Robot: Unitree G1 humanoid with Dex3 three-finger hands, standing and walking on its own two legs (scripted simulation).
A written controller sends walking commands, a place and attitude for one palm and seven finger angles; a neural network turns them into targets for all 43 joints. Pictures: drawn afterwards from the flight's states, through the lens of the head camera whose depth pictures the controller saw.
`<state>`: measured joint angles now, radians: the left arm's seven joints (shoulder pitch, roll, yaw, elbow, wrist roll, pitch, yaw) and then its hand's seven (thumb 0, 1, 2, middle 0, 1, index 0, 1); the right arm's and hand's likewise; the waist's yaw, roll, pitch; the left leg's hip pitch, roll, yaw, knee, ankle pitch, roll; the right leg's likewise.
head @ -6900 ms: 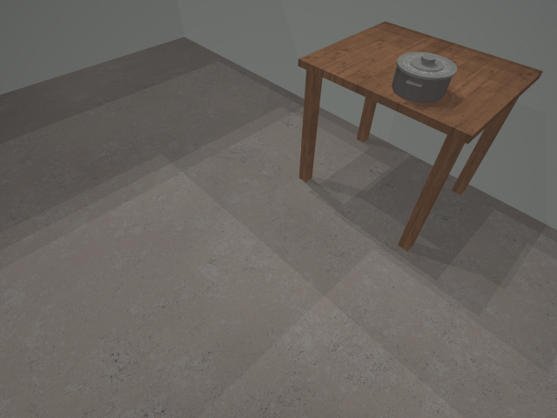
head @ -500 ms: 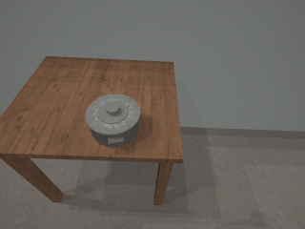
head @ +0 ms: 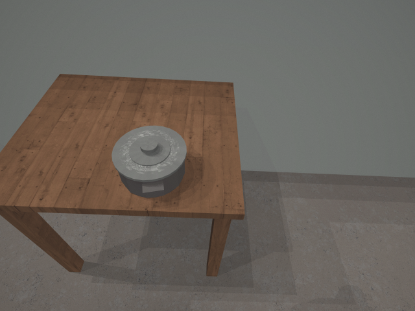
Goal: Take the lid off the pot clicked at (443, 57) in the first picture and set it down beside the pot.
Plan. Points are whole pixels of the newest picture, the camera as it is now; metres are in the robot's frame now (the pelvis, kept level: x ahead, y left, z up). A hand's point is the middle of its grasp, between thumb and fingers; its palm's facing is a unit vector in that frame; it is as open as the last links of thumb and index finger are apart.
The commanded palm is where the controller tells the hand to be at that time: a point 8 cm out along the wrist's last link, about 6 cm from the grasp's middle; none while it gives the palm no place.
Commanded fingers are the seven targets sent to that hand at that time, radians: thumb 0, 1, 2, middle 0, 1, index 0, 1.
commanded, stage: lift the closed hand beside the body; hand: left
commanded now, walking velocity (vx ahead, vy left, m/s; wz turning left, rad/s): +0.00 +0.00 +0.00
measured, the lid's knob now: (149, 145) +0.50 +0.19 -0.01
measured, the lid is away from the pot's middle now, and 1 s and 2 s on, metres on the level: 0.00 0.00 0.00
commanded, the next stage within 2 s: raise the hand higher, near the body in 0.72 s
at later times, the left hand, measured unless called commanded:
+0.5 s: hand out of the picture +0.10 +0.20 -0.09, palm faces +0.19 -0.93 -0.32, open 4.5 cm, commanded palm +0.07 +0.24 -0.06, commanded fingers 0.00 0.90 0.90 -1.12 -1.31 -1.12 -1.31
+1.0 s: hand out of the picture +0.13 +0.21 -0.06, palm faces +0.23 -0.89 -0.39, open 3.1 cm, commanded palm +0.09 +0.25 -0.01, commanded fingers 0.00 0.90 0.90 -1.30 -1.50 -1.30 -1.50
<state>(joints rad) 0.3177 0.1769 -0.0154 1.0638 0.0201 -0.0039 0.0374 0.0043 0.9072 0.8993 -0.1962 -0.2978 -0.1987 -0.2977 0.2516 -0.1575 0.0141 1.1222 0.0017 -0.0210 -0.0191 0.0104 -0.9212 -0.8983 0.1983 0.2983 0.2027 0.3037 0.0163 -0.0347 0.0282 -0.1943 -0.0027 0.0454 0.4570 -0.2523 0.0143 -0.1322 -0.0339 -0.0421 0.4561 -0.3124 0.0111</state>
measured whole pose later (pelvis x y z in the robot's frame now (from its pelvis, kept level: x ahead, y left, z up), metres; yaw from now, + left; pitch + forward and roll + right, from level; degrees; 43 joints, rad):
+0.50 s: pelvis -0.02 -0.02 -0.01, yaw +2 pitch +3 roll +0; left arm 0.46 0.20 0.07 0.28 -0.01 0.00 0.11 0.01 0.91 0.90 -0.71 -0.86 -0.71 -0.86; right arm 0.11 -0.26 -0.03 0.66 0.03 -0.11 -0.01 0.01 -0.91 -0.90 0.20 0.30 0.20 0.30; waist -0.01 0.01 0.01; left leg -0.35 0.01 -0.01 0.54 -0.24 -0.01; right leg -0.27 -0.02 -0.09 0.54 -0.32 -0.02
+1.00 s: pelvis +0.02 -0.02 -0.01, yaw +2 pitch +5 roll +1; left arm 0.58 0.23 0.11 0.06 -0.02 0.06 0.10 0.01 0.90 0.90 -1.28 -1.49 -1.28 -1.49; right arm 0.18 -0.22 -0.01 0.68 0.01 -0.08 -0.05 0.02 -0.91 -0.90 0.20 0.30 0.21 0.30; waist 0.04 0.03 0.00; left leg -0.31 0.01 0.00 0.52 -0.30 -0.01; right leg -0.23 -0.02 -0.08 0.52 -0.38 -0.02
